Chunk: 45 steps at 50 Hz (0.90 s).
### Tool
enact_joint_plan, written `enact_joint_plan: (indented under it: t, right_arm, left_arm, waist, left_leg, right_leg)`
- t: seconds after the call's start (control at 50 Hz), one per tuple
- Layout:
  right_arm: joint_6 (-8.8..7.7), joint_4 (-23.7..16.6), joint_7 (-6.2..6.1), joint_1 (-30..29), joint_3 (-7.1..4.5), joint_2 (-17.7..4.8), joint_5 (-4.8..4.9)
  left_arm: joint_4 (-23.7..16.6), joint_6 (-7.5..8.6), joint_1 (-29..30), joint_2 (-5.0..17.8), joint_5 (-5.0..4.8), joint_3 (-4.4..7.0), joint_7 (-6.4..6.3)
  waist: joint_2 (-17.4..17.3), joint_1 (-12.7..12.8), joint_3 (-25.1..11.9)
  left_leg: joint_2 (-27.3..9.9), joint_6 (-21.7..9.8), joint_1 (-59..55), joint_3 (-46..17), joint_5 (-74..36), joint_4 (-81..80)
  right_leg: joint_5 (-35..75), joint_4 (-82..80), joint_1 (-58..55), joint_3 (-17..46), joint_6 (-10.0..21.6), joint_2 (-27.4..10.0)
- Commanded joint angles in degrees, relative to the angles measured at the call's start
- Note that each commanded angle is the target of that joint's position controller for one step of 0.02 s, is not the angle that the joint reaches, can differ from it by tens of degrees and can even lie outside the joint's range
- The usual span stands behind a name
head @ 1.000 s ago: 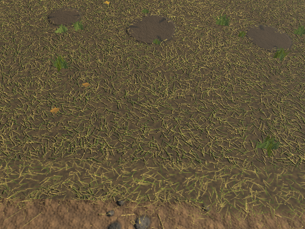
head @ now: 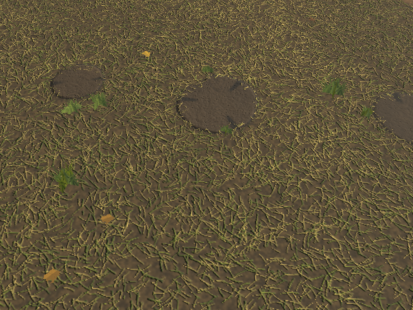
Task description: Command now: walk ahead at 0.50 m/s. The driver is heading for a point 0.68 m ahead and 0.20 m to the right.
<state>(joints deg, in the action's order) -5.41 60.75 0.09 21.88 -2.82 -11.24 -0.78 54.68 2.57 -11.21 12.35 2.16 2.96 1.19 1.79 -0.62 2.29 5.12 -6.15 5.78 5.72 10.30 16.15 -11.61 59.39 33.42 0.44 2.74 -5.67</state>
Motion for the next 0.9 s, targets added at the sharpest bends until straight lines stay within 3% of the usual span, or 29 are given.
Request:
enact_joint_plan:
  t: [0.02,0.08,0.14,0.2,0.24,0.26,0.28,0.3,0.32,0.34,0.36,0.38,0.4,0.42,0.44,0.48,0.52,0.64,0.74,0.78,0.82,0.84,0.86,0.88,0.9]
  right_arm:
    - [-0.93,-2.3,-0.07,1.8,-0.47,-5.5,0.13]
    - [-0.92,-1.7,-0.16,4.6,-0.32,-5.8,0.06]
    - [-0.97,-0.7,-0.62,7.4,-0.30,-5.9,-0.38]
    - [-0.76,0.0,-1.41,7.9,-0.39,-6.0,-0.91]
    - [-0.65,-0.2,-1.90,6.3,-0.67,-7.1,-1.01]
    - [-0.36,-0.4,-2.00,5.6,-0.87,-7.9,-1.12]
    - [0.10,-0.8,-2.01,4.7,-1.01,-8.5,-0.90]
    - [0.12,-2.4,-1.95,3.7,-0.82,-8.3,-0.50]
    - [-0.23,-5.4,-0.77,7.3,-0.01,-3.9,1.50]
    - [-0.65,-6.2,-0.38,3.2,-0.95,-7.2,0.14]
    - [-1.17,-8.6,-0.01,-2.6,-1.03,-7.3,-0.02]
    - [-1.70,-9.2,0.07,-4.5,-0.93,-7.2,0.00]
    - [-1.31,-9.4,-0.04,-4.9,-1.03,-6.6,-0.50]
    - [-0.24,-9.7,-0.07,-4.0,-0.90,-5.9,-1.40]
    - [0.84,-10.0,0.09,-3.7,-0.85,-5.3,-1.88]
    - [2.28,-11.1,0.43,-5.0,-0.77,-4.7,-2.12]
    - [2.85,-13.3,0.60,-9.9,-0.77,-5.1,-2.04]
    - [3.02,-18.8,1.04,-23.0,-0.39,-5.8,-1.48]
    - [2.10,-22.9,1.35,-30.0,0.44,-6.4,-0.83]
    - [1.52,-23.1,1.20,-27.3,0.27,-7.6,-0.58]
    - [0.77,-20.2,0.29,-16.6,-0.73,-10.2,-0.36]
    - [-0.01,-18.4,-0.47,-8.5,-1.47,-12.1,-0.79]
    - [-0.33,-18.2,-1.58,0.7,-2.32,-16.4,-2.31]
    - [0.45,-18.7,-1.39,-2.2,-3.22,-20.2,-2.86]
    - [1.13,-19.6,-0.93,-5.8,-2.43,-14.4,-1.38]
  left_arm:
    - [-3.3,-0.38,1.9,1.8,-0.21,0.08,0.41]
    - [-5.2,-0.18,7.8,0.8,-0.85,-0.59,0.52]
    - [-6.6,-0.01,11.9,0.9,-1.11,-0.88,0.51]
    - [-7.8,0.39,13.2,1.6,-0.90,-0.61,0.56]
    - [-7.0,0.76,9.6,2.3,-0.64,-0.02,0.26]
    - [-5.6,1.01,4.8,3.2,-0.52,0.58,0.01]
    - [-2.9,1.40,-3.3,4.2,-0.26,1.38,-0.22]
    - [-0.7,1.68,-12.2,7.7,0.79,2.76,-0.59]
    - [-0.7,1.41,-17.2,14.5,1.18,4.71,-1.05]
    - [-0.4,0.43,-14.4,13.2,-0.94,4.36,-0.49]
    - [-1.4,0.17,-8.6,12.1,-1.61,3.99,-0.49]
    - [-1.9,0.29,-5.6,8.9,-1.53,3.25,-0.44]
    - [-2.2,0.54,-4.0,7.3,-1.65,2.80,-0.64]
    - [-2.0,0.83,-3.3,5.8,-2.07,2.29,-0.96]
    - [-1.9,1.29,-3.9,5.7,-2.19,2.13,-1.08]
    - [-1.6,1.99,-6.2,7.5,-2.35,2.50,-1.21]
    - [-1.7,1.96,-8.5,8.7,-2.34,2.77,-1.28]
    - [-2.0,1.27,-15.8,8.9,-2.09,2.76,-1.38]
    - [-2.8,0.94,-18.5,9.8,-1.22,2.93,-2.12]
    - [-3.8,0.97,-16.4,10.9,-1.07,3.24,-2.58]
    - [-5.1,1.34,-12.7,12.3,-1.12,3.58,-2.18]
    - [-5.6,1.82,-11.6,12.0,-1.69,3.53,-1.53]
    - [-7.6,2.28,-12.6,7.5,-2.38,2.34,-1.32]
    - [-8.2,1.68,-21.5,4.3,-4.28,1.94,-1.70]
    - [-5.9,0.62,-21.0,8.8,-1.80,2.35,-2.43]
  waist:
    - [-4.6,0.9,3.1]
    - [-5.3,-0.8,3.1]
    - [-5.6,-2.2,3.7]
    - [-5.6,-1.8,4.3]
    - [-6.3,0.5,1.9]
    - [-6.6,2.5,-0.9]
    - [-5.8,6.0,-5.2]
    - [-3.7,9.5,-10.1]
    - [9.7,8.1,-17.2]
    - [4.1,6.8,-17.8]
    - [1.8,4.8,-8.7]
    - [-2.1,3.3,-4.3]
    - [-3.2,1.3,-1.6]
    - [-2.3,-0.6,-1.1]
    - [-1.3,-1.1,-1.6]
    - [-0.7,-1.3,-1.7]
    - [0.1,-0.2,-0.4]
    - [1.6,4.7,0.2]
    - [2.5,6.5,0.7]
    - [3.2,4.4,0.2]
    - [2.7,-0.6,-4.2]
    - [-0.3,-4.7,-9.1]
    - [-6.7,-7.0,-18.0]
    - [-20.8,-1.0,-22.4]
    - [-9.7,0.6,-16.2]
  left_leg:
    - [-14.8,-5.8,1.9,-10.6,-15.2,-9.9]
    - [-14.1,-4.7,-1.2,-7.8,-19.4,-9.6]
    - [-15.8,-4.3,-6.6,-5.2,-21.8,-9.3]
    - [-18.2,-3.7,-12.2,-2.8,-28.3,-6.2]
    - [-18.7,-2.6,-13.9,-0.3,-44.8,1.1]
    - [-18.5,-2.1,-14.3,0.7,-51.6,8.5]
    - [-17.3,-1.0,-12.1,2.5,-51.5,19.4]
    - [-16.1,0.3,-0.9,3.6,-38.5,34.0]
    - [-5.4,3.5,22.2,4.7,-1.2,58.9]
    - [-2.7,3.1,30.8,-6.2,17.2,65.0]
    - [-6.6,2.7,35.3,-8.1,12.0,63.8]
    - [-8.7,2.9,33.7,-7.8,7.6,59.4]
    - [-10.0,3.5,30.9,-7.8,6.5,55.4]
    - [-10.9,4.5,27.4,-7.9,6.1,52.2]
    - [-11.1,5.4,25.4,-7.7,6.2,50.2]
    - [-10.9,7.0,25.9,-6.5,5.1,46.9]
    - [-11.2,8.4,28.9,-5.7,1.2,42.3]
    - [-9.4,9.3,35.0,-6.0,-8.6,29.0]
    - [-6.6,7.9,33.9,-6.1,-7.6,20.3]
    - [-5.7,6.6,27.1,-6.9,-5.7,15.7]
    - [-2.8,4.6,10.4,-5.8,-2.5,11.9]
    - [-5.7,2.8,-1.8,-7.8,-4.1,9.1]
    - [-20.1,0.2,-14.8,-20.9,-0.2,9.4]
    - [-32.5,-7.9,-22.9,-46.1,-10.6,3.6]
    - [-30.5,-8.1,-15.7,-44.7,-13.3,4.4]
  right_leg:
    - [6.4,-6.7,3.9,-2.1,-1.5,-1.0]
    - [10.8,-16.3,2.7,-4.0,-1.5,0.4]
    - [11.7,-21.6,2.5,-5.0,0.1,1.9]
    - [7.4,-24.9,1.9,-5.2,2.8,3.3]
    - [2.7,-26.4,-4.4,-7.3,5.2,6.5]
    - [0.6,-27.3,-9.7,-8.3,6.6,8.7]
    - [2.3,-31.1,-19.0,-8.9,8.0,10.5]
    - [1.1,-31.9,-33.0,-0.4,11.0,4.5]
    - [-0.3,-35.6,-50.8,29.8,21.0,-12.9]
    - [0.6,-42.5,-51.1,41.2,21.2,-14.2]
    - [0.2,-43.3,-43.4,31.8,19.2,-12.4]
    - [5.2,-45.0,-36.0,26.2,16.9,-10.3]
    - [10.4,-45.9,-30.2,21.7,14.9,-7.6]
    - [13.8,-46.7,-26.0,18.0,13.4,-4.9]
    - [15.7,-47.0,-24.2,16.2,13.0,-3.7]
    - [18.6,-47.6,-22.8,14.5,13.3,-2.0]
    - [17.5,-48.8,-22.5,14.4,12.7,-1.1]
    - [20.3,-47.2,-30.4,16.8,10.0,-0.4]
    - [27.1,-42.6,-36.3,19.7,10.1,-1.6]
    - [29.8,-40.1,-35.4,20.9,8.4,-2.0]
    - [39.1,-31.0,-31.1,19.9,5.8,0.4]
    - [35.9,-20.0,-26.5,17.4,4.5,3.9]
    - [17.4,-3.9,-19.4,12.6,3.2,7.5]
    - [-22.1,10.3,-4.2,6.7,1.3,16.4]
    - [-18.3,14.9,-1.1,7.3,1.5,10.7]
